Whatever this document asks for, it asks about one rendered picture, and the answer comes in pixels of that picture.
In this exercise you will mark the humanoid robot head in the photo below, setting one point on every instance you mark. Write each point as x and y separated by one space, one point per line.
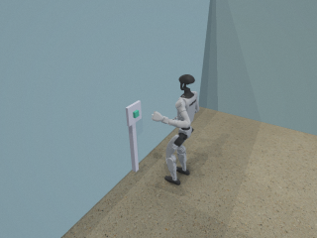
186 79

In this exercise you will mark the left robot upper arm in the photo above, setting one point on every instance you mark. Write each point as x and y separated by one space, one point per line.
180 106

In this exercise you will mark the right robot shin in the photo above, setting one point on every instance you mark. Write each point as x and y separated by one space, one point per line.
182 159

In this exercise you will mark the robot left hand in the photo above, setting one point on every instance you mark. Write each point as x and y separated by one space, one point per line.
156 116

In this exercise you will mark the right robot upper arm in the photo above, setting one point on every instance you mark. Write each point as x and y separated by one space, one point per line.
197 103

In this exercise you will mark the button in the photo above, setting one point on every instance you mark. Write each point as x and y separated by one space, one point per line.
136 113

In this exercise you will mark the panel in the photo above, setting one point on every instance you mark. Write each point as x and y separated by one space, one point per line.
131 123

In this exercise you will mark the left robot forearm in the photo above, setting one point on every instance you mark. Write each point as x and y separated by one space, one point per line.
174 123

